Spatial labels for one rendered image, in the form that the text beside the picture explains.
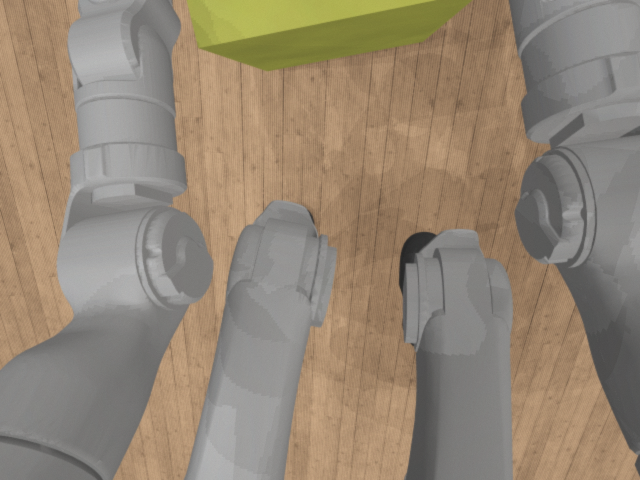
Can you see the left robot upper arm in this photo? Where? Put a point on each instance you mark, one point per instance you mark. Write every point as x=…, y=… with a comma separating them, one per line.
x=70, y=406

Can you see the right robot upper arm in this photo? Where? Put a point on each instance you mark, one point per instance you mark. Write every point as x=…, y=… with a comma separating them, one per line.
x=579, y=209

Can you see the left robot forearm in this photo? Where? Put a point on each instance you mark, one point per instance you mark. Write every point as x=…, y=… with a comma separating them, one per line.
x=121, y=57

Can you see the right robot shin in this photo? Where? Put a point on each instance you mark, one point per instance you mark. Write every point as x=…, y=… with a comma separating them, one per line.
x=500, y=288

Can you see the robot left thigh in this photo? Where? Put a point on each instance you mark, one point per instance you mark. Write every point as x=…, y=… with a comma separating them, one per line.
x=245, y=425

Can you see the right robot forearm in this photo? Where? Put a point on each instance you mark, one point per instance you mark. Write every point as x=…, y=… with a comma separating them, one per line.
x=581, y=65

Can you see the carton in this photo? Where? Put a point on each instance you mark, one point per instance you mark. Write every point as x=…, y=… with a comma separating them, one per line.
x=276, y=34

